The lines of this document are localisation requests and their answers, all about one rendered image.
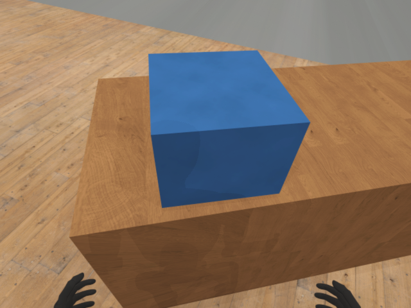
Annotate left robot hand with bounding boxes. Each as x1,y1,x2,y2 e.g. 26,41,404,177
54,273,96,308

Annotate right robot hand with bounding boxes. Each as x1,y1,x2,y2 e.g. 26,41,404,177
314,280,361,308

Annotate carton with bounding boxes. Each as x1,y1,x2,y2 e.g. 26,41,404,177
148,50,310,208

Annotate pedestal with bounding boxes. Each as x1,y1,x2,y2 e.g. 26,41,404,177
69,60,411,308

